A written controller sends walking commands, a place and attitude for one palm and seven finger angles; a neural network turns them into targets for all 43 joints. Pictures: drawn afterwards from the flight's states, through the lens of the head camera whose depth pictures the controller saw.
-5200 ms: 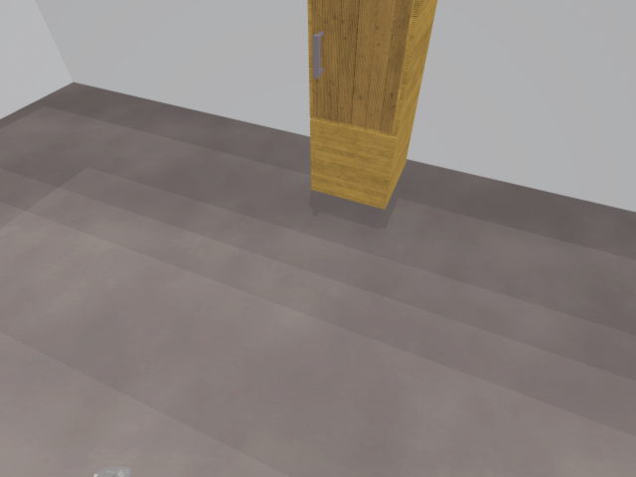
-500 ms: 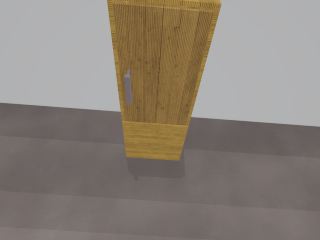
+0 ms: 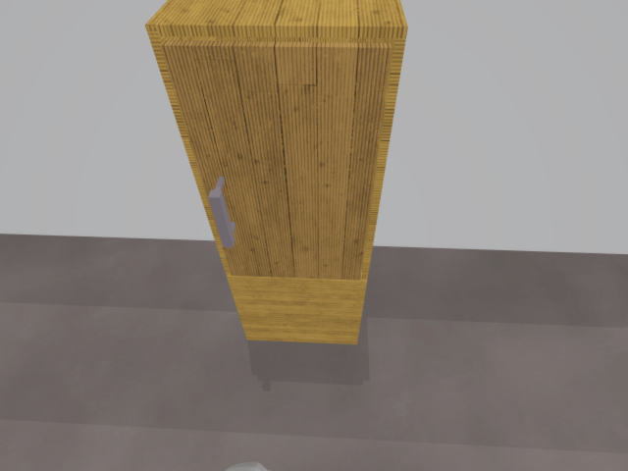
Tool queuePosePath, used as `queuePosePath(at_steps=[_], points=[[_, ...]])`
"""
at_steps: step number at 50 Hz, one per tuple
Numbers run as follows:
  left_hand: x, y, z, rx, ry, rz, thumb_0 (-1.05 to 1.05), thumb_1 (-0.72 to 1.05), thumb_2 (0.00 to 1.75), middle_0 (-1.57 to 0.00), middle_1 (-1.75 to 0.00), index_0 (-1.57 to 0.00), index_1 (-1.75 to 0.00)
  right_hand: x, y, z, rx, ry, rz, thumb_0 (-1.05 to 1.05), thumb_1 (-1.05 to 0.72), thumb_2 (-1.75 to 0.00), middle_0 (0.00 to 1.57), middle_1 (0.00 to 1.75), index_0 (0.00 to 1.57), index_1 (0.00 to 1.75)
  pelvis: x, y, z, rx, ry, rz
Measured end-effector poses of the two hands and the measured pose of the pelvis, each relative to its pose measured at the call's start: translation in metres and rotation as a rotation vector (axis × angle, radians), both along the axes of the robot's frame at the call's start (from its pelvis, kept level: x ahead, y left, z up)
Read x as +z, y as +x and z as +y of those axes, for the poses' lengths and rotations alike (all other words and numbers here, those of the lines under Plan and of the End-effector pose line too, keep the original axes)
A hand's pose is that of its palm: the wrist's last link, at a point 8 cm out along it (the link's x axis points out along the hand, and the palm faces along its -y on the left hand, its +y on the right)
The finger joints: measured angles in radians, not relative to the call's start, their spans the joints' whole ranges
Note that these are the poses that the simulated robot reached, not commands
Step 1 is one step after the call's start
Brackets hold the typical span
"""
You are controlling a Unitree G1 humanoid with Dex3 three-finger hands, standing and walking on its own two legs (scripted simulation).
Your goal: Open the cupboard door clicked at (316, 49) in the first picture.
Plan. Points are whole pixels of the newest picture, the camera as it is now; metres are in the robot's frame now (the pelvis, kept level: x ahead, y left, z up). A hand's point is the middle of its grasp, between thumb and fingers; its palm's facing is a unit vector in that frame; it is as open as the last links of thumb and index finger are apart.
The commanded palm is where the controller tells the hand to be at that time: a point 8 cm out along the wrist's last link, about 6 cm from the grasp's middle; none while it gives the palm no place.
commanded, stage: come to a stop and stand still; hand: left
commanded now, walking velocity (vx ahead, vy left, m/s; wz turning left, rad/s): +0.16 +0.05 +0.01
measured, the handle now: (224, 213) +0.61 +0.22 -0.08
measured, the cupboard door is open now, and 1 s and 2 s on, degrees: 0 0 0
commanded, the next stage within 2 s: look again from close up in 1.36 s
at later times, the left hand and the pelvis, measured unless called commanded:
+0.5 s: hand out of the picture +0.09 +0.20 -0.18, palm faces +0.02 -0.96 -0.27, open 7.4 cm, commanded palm none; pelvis +0.05 +0.00 -0.01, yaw -3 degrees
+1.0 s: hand out of the picture +0.06 +0.18 -0.18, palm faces +0.06 -0.97 -0.22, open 7.4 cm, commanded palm none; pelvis +0.04 +0.00 -0.01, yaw +0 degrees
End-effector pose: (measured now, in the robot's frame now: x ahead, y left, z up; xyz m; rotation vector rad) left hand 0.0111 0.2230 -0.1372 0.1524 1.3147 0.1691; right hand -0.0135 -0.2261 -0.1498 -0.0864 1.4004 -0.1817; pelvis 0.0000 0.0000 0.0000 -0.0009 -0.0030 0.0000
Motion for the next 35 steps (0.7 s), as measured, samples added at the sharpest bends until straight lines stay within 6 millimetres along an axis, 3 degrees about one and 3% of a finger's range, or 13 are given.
queuePosePath(at_steps=[8, 11, 14, 20, 26, 30, 35], points=[[-0.022, -0.006, -0.01, 0.059, -0.089, 0.142, 0.0, 0.91, 0.9, -0.2, -0.3, -0.2, -0.3, 0.011, 0.132, 0.009, 0.096, -0.054, -0.192, 0.0, -0.92, -0.9, 0.2, 0.3, 0.19, 0.3, -0.008, 0.049, 0.015, -0.002, -0.031, -0.011], [-0.034, 0.001, -0.006, 0.074, -0.102, 0.186, 0.0, 0.91, 0.9, -0.2, -0.3, -0.2, -0.3, 0.011, 0.163, 0.022, 0.12, -0.07, -0.217, 0.0, -0.92, -0.9, 0.2, 0.3, 0.19, 0.3, -0.014, 0.066, 0.022, -0.007, -0.02, -0.016], [-0.034, 0.013, 0.0, 0.065, -0.092, 0.2, 0.0, 0.91, 0.9, -0.2, -0.3, -0.2, -0.3, 0.012, 0.178, 0.034, 0.12, -0.063, -0.221, 0.0, -0.92, -0.9, 0.2, 0.3, 0.2, 0.3, -0.012, 0.072, 0.025, -0.024, 0.0, -0.008], [-0.021, 0.048, 0.021, 0.012, -0.015, 0.141, 0.0, 0.91, 0.9, -0.2, -0.3, -0.2, -0.3, 0.007, 0.171, 0.035, 0.07, -0.028, -0.211, 0.0, -0.91, -0.89, 0.2, 0.3, 0.2, 0.3, -0.008, 0.06, 0.02, -0.043, -0.001, -0.001], [-0.006, 0.08, 0.026, -0.021, 0.078, -0.002, 0.0, 0.91, 0.9, -0.2, -0.3, -0.2, -0.3, -0.005, 0.14, -0.003, 0.033, -0.026, -0.192, -0.01, -0.92, -0.89, 0.21, 0.3, 0.2, 0.3, -0.013, 0.044, -0.001, -0.042, 0.012, -0.01], [0.0, 0.079, 0.011, -0.04, 0.109, -0.058, 0.0, 0.91, 0.9, -0.2, -0.3, -0.19, -0.3, -0.016, 0.114, -0.029, 0.012, -0.006, -0.148, 0.0, -0.92, -0.89, 0.2, 0.3, 0.2, 0.3, -0.017, 0.04, -0.019, -0.032, 0.032, -0.018], [0.012, 0.069, -0.013, -0.044, 0.069, -0.031, 0.0, 0.91, 0.9, -0.2, -0.3, -0.2, -0.3, -0.004, 0.08, -0.047, -0.003, -0.009, -0.075, 0.0, -0.92, -0.89, 0.2, 0.3, 0.2, 0.3, -0.001, 0.043, -0.028, -0.04, 0.045, -0.002]])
